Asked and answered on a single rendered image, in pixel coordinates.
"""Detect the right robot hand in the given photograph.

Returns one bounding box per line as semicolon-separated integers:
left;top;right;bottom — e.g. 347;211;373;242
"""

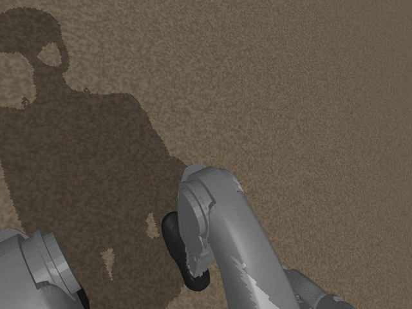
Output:
282;265;328;309

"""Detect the left robot foot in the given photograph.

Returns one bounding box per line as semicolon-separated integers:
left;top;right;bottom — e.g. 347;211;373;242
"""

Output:
77;282;90;309

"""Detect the right robot foot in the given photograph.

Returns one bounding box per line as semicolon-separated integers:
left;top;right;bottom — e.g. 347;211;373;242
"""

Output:
162;212;210;292

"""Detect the right robot arm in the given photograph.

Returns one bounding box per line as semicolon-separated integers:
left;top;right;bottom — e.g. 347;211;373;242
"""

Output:
316;294;356;309

